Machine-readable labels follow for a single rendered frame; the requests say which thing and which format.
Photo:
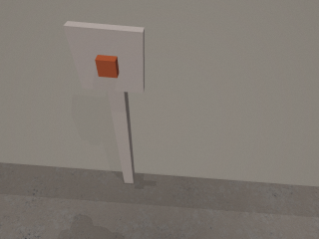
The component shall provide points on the panel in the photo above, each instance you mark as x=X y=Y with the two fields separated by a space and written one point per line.
x=127 y=43

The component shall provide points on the button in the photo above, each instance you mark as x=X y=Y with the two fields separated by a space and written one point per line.
x=107 y=66

